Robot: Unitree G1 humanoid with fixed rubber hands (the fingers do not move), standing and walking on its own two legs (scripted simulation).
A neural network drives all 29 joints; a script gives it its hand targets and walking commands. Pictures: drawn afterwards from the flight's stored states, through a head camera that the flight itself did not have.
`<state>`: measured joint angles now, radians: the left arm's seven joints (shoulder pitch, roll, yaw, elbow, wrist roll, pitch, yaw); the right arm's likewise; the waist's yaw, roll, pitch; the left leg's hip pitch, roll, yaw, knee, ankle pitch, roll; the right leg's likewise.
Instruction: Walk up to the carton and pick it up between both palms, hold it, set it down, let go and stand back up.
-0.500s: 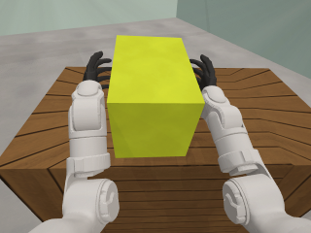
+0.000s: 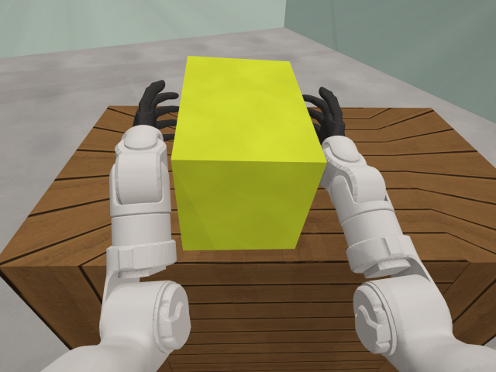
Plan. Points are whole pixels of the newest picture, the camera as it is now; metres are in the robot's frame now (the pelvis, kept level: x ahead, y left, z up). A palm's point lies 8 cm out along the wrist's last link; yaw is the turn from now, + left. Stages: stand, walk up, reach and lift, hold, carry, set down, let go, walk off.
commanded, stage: hold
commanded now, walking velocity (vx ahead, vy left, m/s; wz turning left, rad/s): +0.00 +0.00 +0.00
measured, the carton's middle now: (239, 149) +0.40 +0.00 +0.20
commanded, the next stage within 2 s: none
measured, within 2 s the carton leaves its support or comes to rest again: neither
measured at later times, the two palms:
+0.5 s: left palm (148, 135) +0.37 +0.14 +0.25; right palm (329, 142) +0.37 -0.13 +0.23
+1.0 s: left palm (147, 136) +0.37 +0.14 +0.24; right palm (327, 141) +0.37 -0.13 +0.23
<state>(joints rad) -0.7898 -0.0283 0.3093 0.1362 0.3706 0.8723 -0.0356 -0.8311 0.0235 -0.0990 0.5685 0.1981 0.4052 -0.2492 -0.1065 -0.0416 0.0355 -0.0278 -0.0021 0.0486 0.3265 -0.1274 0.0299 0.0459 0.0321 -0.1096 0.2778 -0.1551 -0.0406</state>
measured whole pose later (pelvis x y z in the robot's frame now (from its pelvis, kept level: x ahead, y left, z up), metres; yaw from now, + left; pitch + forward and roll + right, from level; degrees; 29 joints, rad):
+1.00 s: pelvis +0.00 +0.00 +0.00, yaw +0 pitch -10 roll -1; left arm -0.80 -0.02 0.31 0.18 0.38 0.86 -0.04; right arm -0.85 0.04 -0.13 0.63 0.17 0.39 -0.23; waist -0.11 -0.05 0.03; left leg -0.04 0.00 0.05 0.33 -0.13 0.03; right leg 0.04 0.03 -0.11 0.29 -0.16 -0.04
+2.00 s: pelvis +0.00 +0.00 +0.00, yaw +0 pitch -11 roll -1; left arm -0.75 -0.04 0.31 0.11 0.38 0.88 -0.04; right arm -0.82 0.02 -0.07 0.56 0.22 0.42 -0.26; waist -0.11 -0.05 0.03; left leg -0.01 0.00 0.05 0.33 -0.14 0.03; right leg 0.06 0.03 -0.10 0.28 -0.16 -0.04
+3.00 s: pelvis +0.00 +0.00 +0.00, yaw +1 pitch -12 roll +0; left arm -0.76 -0.07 0.33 0.29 0.44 0.59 -0.07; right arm -0.77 0.10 -0.25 0.74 -0.04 0.07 -0.17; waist -0.05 -0.08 0.10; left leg 0.03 -0.01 0.03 0.29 -0.12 0.03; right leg 0.10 0.03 -0.12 0.26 -0.16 -0.04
